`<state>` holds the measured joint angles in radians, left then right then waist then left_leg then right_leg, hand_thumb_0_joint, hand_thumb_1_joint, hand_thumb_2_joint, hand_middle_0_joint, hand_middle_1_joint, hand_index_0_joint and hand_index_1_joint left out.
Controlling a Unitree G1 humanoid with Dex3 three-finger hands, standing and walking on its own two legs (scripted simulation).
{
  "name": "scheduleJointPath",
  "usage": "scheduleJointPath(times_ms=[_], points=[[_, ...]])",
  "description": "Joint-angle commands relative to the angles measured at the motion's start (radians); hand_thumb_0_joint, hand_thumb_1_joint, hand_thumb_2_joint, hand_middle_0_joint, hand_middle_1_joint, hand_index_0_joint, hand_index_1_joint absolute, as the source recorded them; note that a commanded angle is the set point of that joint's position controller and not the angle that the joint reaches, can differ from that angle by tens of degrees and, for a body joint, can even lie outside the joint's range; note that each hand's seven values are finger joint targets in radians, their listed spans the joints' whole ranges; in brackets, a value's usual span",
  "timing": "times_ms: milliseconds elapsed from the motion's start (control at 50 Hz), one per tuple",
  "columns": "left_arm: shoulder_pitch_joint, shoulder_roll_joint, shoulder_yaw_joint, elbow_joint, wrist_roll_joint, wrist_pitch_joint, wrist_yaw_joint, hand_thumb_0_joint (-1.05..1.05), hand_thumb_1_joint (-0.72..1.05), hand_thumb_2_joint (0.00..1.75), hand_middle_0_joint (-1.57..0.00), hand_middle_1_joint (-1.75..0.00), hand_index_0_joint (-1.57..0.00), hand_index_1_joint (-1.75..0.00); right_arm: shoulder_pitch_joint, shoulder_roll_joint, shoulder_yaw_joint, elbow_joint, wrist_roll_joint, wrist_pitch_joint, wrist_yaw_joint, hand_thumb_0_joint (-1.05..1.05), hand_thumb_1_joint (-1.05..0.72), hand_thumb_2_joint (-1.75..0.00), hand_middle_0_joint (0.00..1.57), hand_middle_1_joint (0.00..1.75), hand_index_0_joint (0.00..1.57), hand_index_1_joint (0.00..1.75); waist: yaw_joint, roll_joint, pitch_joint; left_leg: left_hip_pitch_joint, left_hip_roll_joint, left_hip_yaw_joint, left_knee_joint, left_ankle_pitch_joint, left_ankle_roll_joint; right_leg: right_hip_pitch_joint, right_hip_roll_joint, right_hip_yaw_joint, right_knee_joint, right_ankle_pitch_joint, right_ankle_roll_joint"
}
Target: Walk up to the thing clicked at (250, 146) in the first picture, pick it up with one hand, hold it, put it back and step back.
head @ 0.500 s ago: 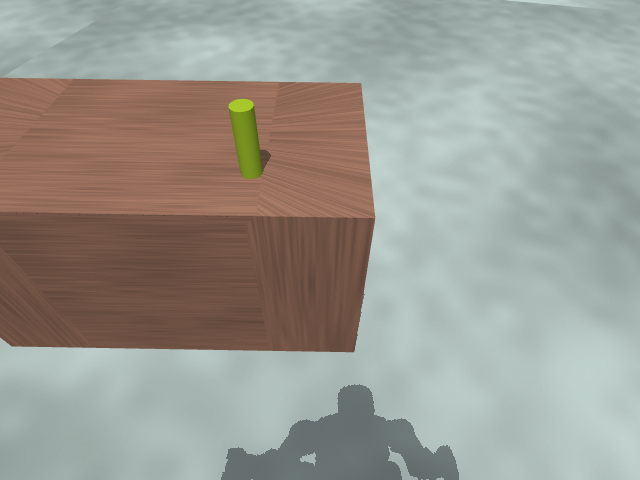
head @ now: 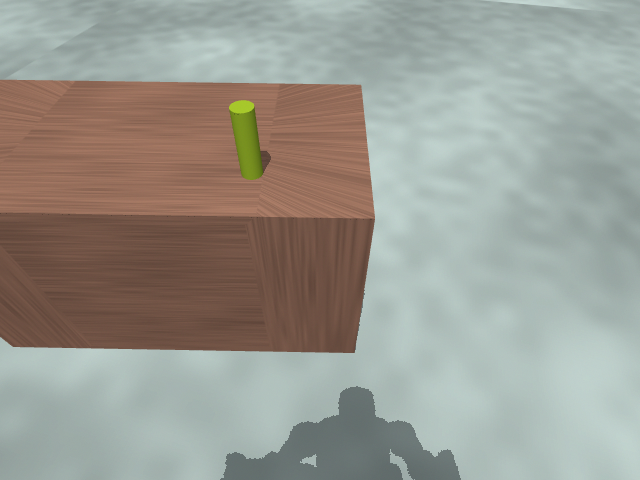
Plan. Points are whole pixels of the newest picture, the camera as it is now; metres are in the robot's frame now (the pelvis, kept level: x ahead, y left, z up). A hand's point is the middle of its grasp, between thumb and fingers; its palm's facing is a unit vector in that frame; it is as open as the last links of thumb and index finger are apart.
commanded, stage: stand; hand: left
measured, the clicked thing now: (247, 142) +0.81 +0.17 -0.05
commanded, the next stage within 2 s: walk up in 0.62 s
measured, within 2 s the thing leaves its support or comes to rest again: neither
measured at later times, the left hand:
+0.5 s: hand out of the picture +0.08 +0.25 -0.16, palm faces -0.02 -0.94 -0.33, open 7.4 cm
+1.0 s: hand out of the picture +0.13 +0.24 -0.14, palm faces -0.02 -0.92 -0.40, open 7.4 cm
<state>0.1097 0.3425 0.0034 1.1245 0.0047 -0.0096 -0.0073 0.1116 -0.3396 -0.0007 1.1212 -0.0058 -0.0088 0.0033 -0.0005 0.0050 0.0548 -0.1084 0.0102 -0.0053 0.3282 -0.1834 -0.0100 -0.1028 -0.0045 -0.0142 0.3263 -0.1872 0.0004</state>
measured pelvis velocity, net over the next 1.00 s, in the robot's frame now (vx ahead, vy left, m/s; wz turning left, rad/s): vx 0.08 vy -0.04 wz -0.03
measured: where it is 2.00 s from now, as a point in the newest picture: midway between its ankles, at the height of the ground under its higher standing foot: (334, 467)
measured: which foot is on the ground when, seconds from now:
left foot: down 0.00-0.90, up 0.92-1.00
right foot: down 0.00-0.72, up 0.74-0.84, down 0.86-1.00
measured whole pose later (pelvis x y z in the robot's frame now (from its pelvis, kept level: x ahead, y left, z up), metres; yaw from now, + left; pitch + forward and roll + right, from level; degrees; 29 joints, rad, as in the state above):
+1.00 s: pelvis +0.08 -0.04 -0.01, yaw -2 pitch -4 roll +0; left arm 0.28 0.39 0.08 0.94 0.02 -0.06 -0.05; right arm 0.28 -0.42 -0.07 0.97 -0.02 0.00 0.04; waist 0.01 0.04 0.09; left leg -0.32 0.00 -0.07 1.01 -0.44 0.03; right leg -0.15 0.00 -0.04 0.50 -0.29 -0.04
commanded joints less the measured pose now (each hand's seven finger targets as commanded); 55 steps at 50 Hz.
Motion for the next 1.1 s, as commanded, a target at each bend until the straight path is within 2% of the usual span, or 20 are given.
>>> scheduleJointPath(times_ms=[0,80,580,600,620,640,680,700,720,740,800,820,840,860,880,900,920,980,1020,1080], points=[[-0.045,0.213,0.036,-0.062,0.003,-0.026,0.016,0.00,0.90,0.90,-0.20,-0.30,-0.20,-0.30,-0.033,-0.211,-0.037,-0.061,-0.004,-0.026,-0.012,0.00,-0.90,-0.90,0.20,0.30,0.20,0.30,0.002,-0.007,-0.085,0.008,0.116,-0.088,-0.050,0.133,0.033,0.008,-0.126,0.095,-0.050,0.134,-0.029],[-0.041,0.213,0.036,-0.058,0.005,-0.025,0.017,0.00,0.90,0.90,-0.20,-0.30,-0.20,-0.30,-0.030,-0.213,-0.039,-0.058,-0.003,-0.023,-0.012,0.00,-0.90,-0.90,0.20,0.30,0.20,0.30,0.000,-0.008,-0.064,-0.003,0.113,-0.091,-0.054,0.093,0.031,-0.005,-0.124,0.096,-0.060,0.093,-0.026],[-0.033,0.206,0.033,-0.058,0.001,-0.023,0.017,0.00,0.90,0.90,-0.20,-0.30,-0.20,-0.30,-0.026,-0.220,-0.034,-0.055,-0.001,-0.027,-0.016,0.00,-0.90,-0.90,0.20,0.30,0.20,0.30,0.003,0.012,-0.082,0.012,0.118,-0.090,-0.047,0.190,0.031,0.024,-0.131,0.093,-0.048,0.183,-0.025],[0.021,0.282,0.083,-0.114,0.018,-0.028,-0.008,0.00,0.90,0.90,-0.20,-0.30,-0.20,-0.30,0.033,-0.281,-0.083,-0.110,-0.020,-0.037,0.000,0.00,-0.90,-0.90,0.20,0.30,0.20,0.30,-0.002,-0.026,-0.156,0.035,0.066,-0.075,0.025,-0.284,0.091,0.031,-0.058,0.074,0.026,-0.266,-0.060],[0.035,0.279,0.088,-0.114,0.027,-0.026,-0.016,0.00,0.90,0.90,-0.20,-0.30,-0.20,-0.30,0.050,-0.288,-0.092,-0.111,-0.031,-0.039,0.007,0.00,-0.90,-0.90,0.20,0.30,0.20,0.30,-0.001,-0.007,-0.082,0.001,0.082,-0.116,0.021,-0.457,0.109,-0.092,-0.070,0.111,0.049,-0.443,-0.077],[0.002,0.266,0.093,-0.138,0.033,-0.027,-0.023,0.00,0.90,0.90,-0.20,-0.30,-0.20,-0.30,0.066,-0.289,-0.097,-0.122,-0.031,-0.039,0.010,0.00,-0.90,-0.90,0.20,0.30,0.20,0.30,-0.019,0.016,-0.005,-0.040,0.115,-0.175,-0.002,-0.511,0.131,-0.186,-0.064,0.114,0.093,-0.460,-0.080],[-0.050,0.217,0.088,-0.180,0.033,-0.028,-0.031,0.00,0.90,0.90,-0.20,-0.30,-0.20,-0.30,0.123,-0.308,-0.117,-0.129,-0.033,-0.044,0.013,0.00,-0.90,-0.90,0.20,0.30,0.20,0.30,-0.054,0.084,0.093,0.045,0.220,-0.313,-0.109,-0.525,0.194,-0.396,-0.007,0.035,0.252,-0.324,-0.059],[-0.058,0.214,0.089,-0.200,0.035,-0.030,-0.030,0.00,0.90,0.90,-0.20,-0.30,-0.20,-0.30,0.145,-0.338,-0.130,-0.142,-0.033,-0.052,0.013,0.00,-0.90,-0.90,0.20,0.30,0.20,0.30,-0.069,0.130,0.107,0.112,0.308,-0.402,-0.145,-0.426,0.253,-0.487,-0.021,0.024,0.384,-0.280,-0.040],[-0.066,0.232,0.093,-0.219,0.034,-0.036,-0.031,0.00,0.90,0.90,-0.20,-0.30,-0.20,-0.30,0.159,-0.347,-0.138,-0.157,-0.035,-0.059,0.011,0.00,-0.90,-0.90,0.20,0.30,0.20,0.30,-0.077,0.111,0.099,0.126,0.351,-0.449,-0.153,-0.351,0.296,-0.524,-0.052,0.069,0.433,-0.321,-0.037],[-0.051,0.241,0.097,-0.233,0.031,-0.040,-0.037,0.00,0.90,0.90,-0.20,-0.30,-0.20,-0.30,0.155,-0.343,-0.138,-0.177,-0.033,-0.062,0.011,0.00,-0.90,-0.90,0.20,0.30,0.20,0.30,-0.058,0.091,0.072,0.100,0.353,-0.434,-0.164,-0.364,0.297,-0.487,-0.080,0.096,0.450,-0.320,-0.036],[0.074,0.230,0.101,-0.217,0.026,-0.055,-0.049,0.00,0.90,0.90,-0.20,-0.30,-0.20,-0.30,0.034,-0.324,-0.140,-0.242,-0.038,-0.056,0.023,0.00,-0.90,-0.90,0.20,0.30,0.20,0.30,0.020,0.181,0.009,0.049,0.260,-0.219,-0.041,-0.115,0.230,-0.268,-0.082,0.052,0.246,-0.217,-0.042],[0.143,0.230,0.111,-0.191,0.030,-0.060,-0.047,0.00,0.90,0.90,-0.20,-0.30,-0.20,-0.30,0.017,-0.305,-0.134,-0.263,-0.034,-0.050,0.027,0.00,-0.90,-0.90,0.20,0.30,0.20,0.30,0.054,0.152,-0.024,-0.060,0.198,-0.120,0.057,-0.021,0.189,-0.076,-0.039,0.001,0.157,-0.120,-0.035],[0.242,0.244,0.126,-0.159,0.032,-0.062,-0.040,0.00,0.90,0.90,-0.20,-0.30,-0.20,-0.30,-0.005,-0.267,-0.120,-0.283,-0.032,-0.042,0.031,0.00,-0.90,-0.90,0.20,0.30,0.20,0.30,0.104,0.061,-0.053,-0.180,0.122,-0.028,0.213,-0.022,0.147,0.106,0.023,-0.058,0.091,-0.041,-0.027],[0.356,0.317,0.153,-0.147,0.039,-0.066,-0.027,0.00,0.90,0.90,-0.20,-0.30,-0.20,-0.30,0.009,-0.206,-0.102,-0.308,-0.019,-0.039,0.034,0.00,-0.90,-0.90,0.20,0.30,0.20,0.30,0.153,-0.185,-0.086,-0.346,0.017,0.051,0.509,-0.144,0.092,0.260,-0.076,0.159,-0.035,-0.193,-0.051],[0.355,0.435,0.173,-0.177,0.045,-0.077,-0.019,0.00,0.90,0.90,-0.20,-0.30,-0.20,-0.30,0.025,-0.176,-0.087,-0.338,-0.011,-0.039,0.029,0.00,-0.90,-0.90,0.20,0.30,0.20,0.30,0.137,-0.355,-0.028,-0.574,-0.103,0.018,0.699,-0.408,0.047,0.248,-0.352,0.622,-0.184,-0.323,-0.161],[0.263,0.431,0.164,-0.228,0.036,-0.073,-0.022,0.00,0.90,0.90,-0.20,-0.30,-0.20,-0.30,0.030,-0.252,-0.108,-0.312,-0.021,-0.033,0.016,0.00,-0.90,-0.90,0.20,0.30,0.20,0.30,0.097,-0.167,0.048,-0.551,-0.010,-0.116,0.769,-0.383,0.044,0.120,-0.444,0.680,-0.151,-0.277,-0.268],[0.219,0.361,0.151,-0.252,0.013,-0.073,-0.021,0.00,0.90,0.90,-0.20,-0.30,-0.20,-0.30,0.084,-0.274,-0.110,-0.282,-0.009,-0.035,0.020,0.00,-0.90,-0.90,0.20,0.30,0.20,0.30,0.061,-0.057,0.071,-0.535,0.011,-0.137,0.791,-0.303,0.045,0.112,-0.373,0.520,-0.124,-0.171,-0.261],[0.186,0.288,0.126,-0.277,-0.001,-0.081,-0.008,0.00,0.90,0.90,-0.20,-0.30,-0.20,-0.30,0.171,-0.247,-0.106,-0.255,-0.003,-0.036,0.032,0.00,-0.90,-0.90,0.20,0.30,0.20,0.30,0.016,-0.103,0.056,-0.455,0.029,-0.126,0.705,-0.155,0.037,0.063,-0.237,0.242,-0.095,0.099,-0.177],[0.208,0.290,0.126,-0.299,0.006,-0.084,-0.010,0.00,0.90,0.90,-0.20,-0.30,-0.20,-0.30,0.159,-0.235,-0.107,-0.275,-0.009,-0.031,0.044,0.00,-0.90,-0.90,0.20,0.30,0.20,0.30,0.024,-0.121,0.058,-0.434,0.026,-0.083,0.617,-0.143,0.014,0.055,-0.219,0.159,-0.068,0.267,-0.198],[0.213,0.304,0.132,-0.334,0.011,-0.082,-0.009,0.00,0.90,0.90,-0.20,-0.30,-0.20,-0.30,0.110,-0.224,-0.111,-0.321,-0.018,-0.028,0.055,0.00,-0.90,-0.90,0.20,0.30,0.20,0.30,0.032,-0.124,0.054,-0.389,0.052,-0.033,0.445,-0.081,0.004,0.040,-0.220,0.104,-0.041,0.310,-0.203]])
